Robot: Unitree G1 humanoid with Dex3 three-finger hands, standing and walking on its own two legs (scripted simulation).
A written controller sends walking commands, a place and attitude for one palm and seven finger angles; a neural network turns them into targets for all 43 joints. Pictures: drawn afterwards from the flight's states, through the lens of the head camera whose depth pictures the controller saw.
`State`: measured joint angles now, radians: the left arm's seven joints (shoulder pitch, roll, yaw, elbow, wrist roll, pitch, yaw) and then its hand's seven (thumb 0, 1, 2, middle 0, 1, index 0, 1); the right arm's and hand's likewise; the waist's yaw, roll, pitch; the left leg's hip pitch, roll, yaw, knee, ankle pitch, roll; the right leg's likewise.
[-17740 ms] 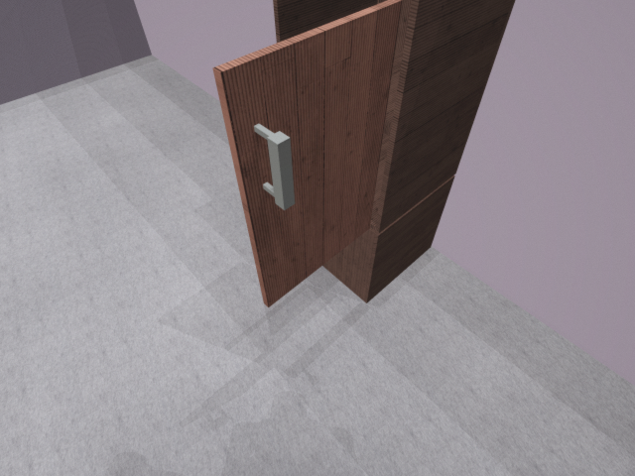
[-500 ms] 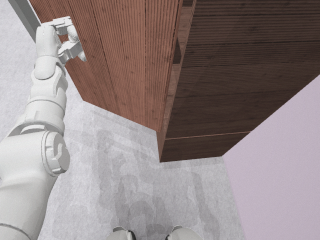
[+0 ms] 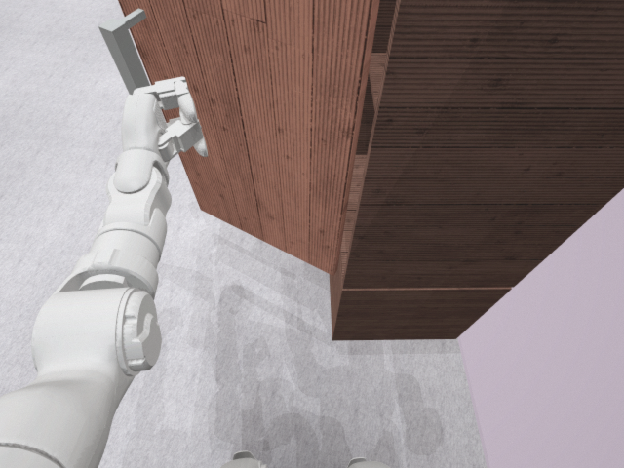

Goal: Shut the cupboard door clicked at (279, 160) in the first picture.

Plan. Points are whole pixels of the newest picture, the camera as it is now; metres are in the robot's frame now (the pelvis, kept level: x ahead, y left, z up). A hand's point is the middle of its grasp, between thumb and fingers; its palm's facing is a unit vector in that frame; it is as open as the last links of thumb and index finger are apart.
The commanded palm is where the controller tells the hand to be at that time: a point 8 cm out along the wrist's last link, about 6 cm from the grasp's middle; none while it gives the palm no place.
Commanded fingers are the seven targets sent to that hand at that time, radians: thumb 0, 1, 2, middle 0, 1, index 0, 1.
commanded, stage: draw the hand back to the body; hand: left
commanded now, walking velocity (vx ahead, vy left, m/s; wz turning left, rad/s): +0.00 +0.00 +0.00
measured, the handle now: (142, 63) +0.68 +0.20 +0.12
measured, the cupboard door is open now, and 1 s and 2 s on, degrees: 60 60 60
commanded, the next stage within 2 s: step back with the hand held close in 1.48 s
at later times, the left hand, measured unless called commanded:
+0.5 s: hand (96, 225) +0.35 +0.18 +0.16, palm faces +0.07 -0.99 -0.15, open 3.1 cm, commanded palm +0.31 +0.23 +0.17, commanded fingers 0.00 0.90 0.90 -1.00 -1.17 -1.00 -1.17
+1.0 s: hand out of the picture +0.23 +0.26 +0.19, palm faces +0.40 -0.85 -0.36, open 5.3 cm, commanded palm +0.17 +0.30 +0.21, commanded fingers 0.00 0.90 0.90 -0.31 -0.42 -0.31 -0.42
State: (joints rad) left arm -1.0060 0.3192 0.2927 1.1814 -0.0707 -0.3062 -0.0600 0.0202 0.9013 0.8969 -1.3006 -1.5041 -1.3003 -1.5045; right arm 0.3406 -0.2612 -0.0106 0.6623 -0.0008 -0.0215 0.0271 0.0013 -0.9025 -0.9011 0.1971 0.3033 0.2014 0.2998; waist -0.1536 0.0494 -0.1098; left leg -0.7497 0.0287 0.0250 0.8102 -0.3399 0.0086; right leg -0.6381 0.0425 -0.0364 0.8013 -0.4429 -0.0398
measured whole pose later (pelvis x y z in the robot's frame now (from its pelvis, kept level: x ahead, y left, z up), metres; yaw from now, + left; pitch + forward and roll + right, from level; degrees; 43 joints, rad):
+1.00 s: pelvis +0.01 +0.01 +0.04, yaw +1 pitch -3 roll +0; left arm 0.32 0.33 0.27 -0.24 -0.09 -0.06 0.09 0.02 0.90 0.90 -0.58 -0.71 -0.58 -0.71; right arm 0.19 -0.22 0.04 0.62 0.03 -0.01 -0.06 0.01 -0.90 -0.90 0.20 0.30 0.20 0.30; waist 0.04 0.08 0.00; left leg -0.15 -0.02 0.04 0.40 -0.20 0.03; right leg -0.03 0.01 -0.02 0.37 -0.29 -0.01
